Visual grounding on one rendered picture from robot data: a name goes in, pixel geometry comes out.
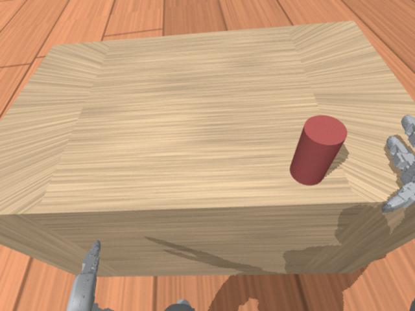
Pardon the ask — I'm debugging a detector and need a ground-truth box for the right robot hand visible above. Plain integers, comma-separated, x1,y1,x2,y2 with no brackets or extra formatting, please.
382,115,415,213

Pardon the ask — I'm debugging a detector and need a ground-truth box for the can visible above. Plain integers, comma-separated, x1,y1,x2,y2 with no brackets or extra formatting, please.
290,115,348,185

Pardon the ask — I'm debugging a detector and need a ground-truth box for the left robot hand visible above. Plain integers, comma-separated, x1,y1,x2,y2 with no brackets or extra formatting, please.
67,240,114,311

